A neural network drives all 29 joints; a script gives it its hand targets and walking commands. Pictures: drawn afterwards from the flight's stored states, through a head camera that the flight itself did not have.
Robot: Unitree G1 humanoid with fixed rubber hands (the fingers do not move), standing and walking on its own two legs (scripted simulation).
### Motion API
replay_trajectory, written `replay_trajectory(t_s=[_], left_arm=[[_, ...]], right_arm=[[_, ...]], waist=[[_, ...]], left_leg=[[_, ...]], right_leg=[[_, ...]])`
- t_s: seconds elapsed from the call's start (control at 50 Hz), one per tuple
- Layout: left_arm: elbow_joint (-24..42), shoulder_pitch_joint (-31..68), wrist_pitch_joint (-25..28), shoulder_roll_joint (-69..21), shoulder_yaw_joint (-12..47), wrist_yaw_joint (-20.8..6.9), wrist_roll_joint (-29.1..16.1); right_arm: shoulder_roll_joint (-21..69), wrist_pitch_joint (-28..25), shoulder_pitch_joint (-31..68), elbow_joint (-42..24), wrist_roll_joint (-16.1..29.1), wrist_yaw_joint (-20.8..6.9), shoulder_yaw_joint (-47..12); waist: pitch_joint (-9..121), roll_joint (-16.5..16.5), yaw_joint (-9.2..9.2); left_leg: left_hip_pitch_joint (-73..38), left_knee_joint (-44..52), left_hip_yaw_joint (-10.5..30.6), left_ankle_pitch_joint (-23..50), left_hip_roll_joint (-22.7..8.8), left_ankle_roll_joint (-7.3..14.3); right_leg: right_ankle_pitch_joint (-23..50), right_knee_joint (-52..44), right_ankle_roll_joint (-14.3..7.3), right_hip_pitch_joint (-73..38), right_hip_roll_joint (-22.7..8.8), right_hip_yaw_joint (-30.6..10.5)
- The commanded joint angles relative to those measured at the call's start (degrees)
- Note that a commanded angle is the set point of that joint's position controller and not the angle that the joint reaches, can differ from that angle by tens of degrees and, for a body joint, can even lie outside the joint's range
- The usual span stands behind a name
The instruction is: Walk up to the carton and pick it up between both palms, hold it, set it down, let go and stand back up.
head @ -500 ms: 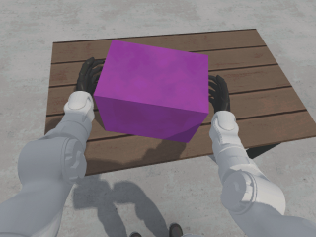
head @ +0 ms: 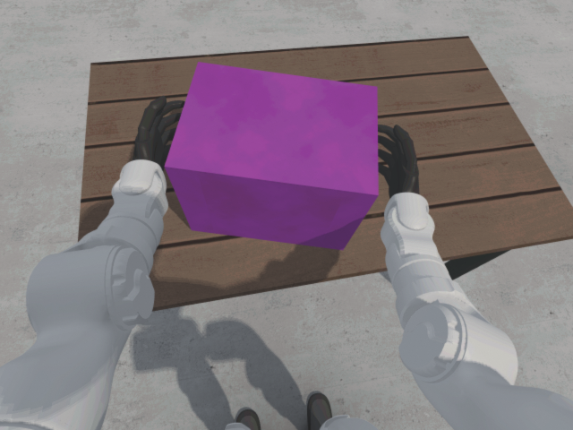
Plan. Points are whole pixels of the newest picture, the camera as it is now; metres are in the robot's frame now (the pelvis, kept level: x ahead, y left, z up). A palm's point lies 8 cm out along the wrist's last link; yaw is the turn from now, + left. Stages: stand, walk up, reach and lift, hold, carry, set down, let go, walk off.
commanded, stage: set down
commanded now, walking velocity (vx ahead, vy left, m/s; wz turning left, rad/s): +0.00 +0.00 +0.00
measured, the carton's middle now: (276, 164) +0.49 -0.01 -0.02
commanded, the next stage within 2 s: none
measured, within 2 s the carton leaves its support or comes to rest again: neither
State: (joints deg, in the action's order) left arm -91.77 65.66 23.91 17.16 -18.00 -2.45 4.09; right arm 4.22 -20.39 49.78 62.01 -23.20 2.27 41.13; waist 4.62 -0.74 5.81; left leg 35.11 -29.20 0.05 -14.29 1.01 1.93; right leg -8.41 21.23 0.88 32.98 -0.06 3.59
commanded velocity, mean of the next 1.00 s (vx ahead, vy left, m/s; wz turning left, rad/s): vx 0.00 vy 0.00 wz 0.00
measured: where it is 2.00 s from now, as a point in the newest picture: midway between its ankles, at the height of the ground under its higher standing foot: outside the picture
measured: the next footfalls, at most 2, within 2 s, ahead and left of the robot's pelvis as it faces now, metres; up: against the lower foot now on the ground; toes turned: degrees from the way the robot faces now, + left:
none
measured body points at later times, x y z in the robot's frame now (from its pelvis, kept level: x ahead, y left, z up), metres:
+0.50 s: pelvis -0.01 -0.01 +0.00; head +0.13 +0.03 +0.42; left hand +0.49 +0.17 +0.03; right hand +0.43 -0.18 +0.03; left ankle -0.03 +0.08 -0.73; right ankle +0.00 -0.13 -0.73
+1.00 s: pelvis -0.01 -0.01 -0.01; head +0.13 +0.02 +0.42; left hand +0.49 +0.17 +0.03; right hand +0.43 -0.18 +0.03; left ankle -0.03 +0.08 -0.73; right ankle +0.00 -0.13 -0.73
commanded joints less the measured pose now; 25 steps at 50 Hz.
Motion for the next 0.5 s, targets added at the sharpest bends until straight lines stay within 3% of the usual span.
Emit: replay_trajectory(t_s=[0.0, 0.02, 0.04, 0.1, 0.32, 0.48], left_arm=[[5.23, 32.31, 1.76, -29.66, 4.93, -9.12, 7.12], [5.29, 32.18, 1.7, -29.6, 4.76, -9.16, 7.28], [4.64, 30.19, 1.44, -28.36, 3.4, -9.54, 7.74], [5.38, 29.56, 0.83, -27.91, 2.73, -9.91, 8.61], [6.37, 29.68, -0.91, -28.43, 1.42, -9.49, 10.91], [6.59, 28.57, -1.9, -27.45, -0.79, -9.69, 12.66]], right_arm=[[23.96, 0.05, 29.75, 2.07, -5.62, -7.78, -14.22], [24.03, 0.16, 29.6, 1.91, -5.7, -7.79, -14.14], [24.43, 0.44, 28.59, 1.1, -6.46, -7.47, -14.44], [24.75, 1.23, 27.88, 0.57, -7.28, -7.37, -13.66], [23.9, 1.42, 28.26, 1.44, -8.07, -7.53, -11.24], [24.48, 2.71, 27.19, 0.29, -9.3, -7.3, -9.86]], waist=[[40.87, 10.27, 1.54], [40.78, 10.21, 1.58], [40.75, 8.08, 0.48], [40.37, 7.39, 1.11], [40.65, 11.64, 0.25], [39.68, 10.55, 0.55]], left_leg=[[-23.13, -0.85, -1.36, 35.92, -3.53, -8.4], [-22.8, -0.69, -1.38, 35.37, -3.46, -8.31], [-18.66, -1.01, -1.74, 32.85, -2.84, -7.13], [-13.75, 0.65, -1.61, 28.09, -2.71, -6.29], [-24.24, -3.38, -0.46, 39.13, -3.92, -8.68], [-20.11, -1.98, -1.05, 32.63, -3.07, -7.47]], right_leg=[[21.75, 3.34, -1.37, -16.8, -0.58, 1.87], [21.8, 3.39, -1.32, -17.04, -0.64, 1.86], [24.84, 5.15, -1.23, -19.22, -1.15, 1.99], [25.95, 7.1, -0.46, -22.61, -1.8, 1.64], [18.55, 5.53, -1.49, -10.06, -0.21, 3.6], [18.71, 6.17, -1.12, -12.44, -0.99, 2.95]])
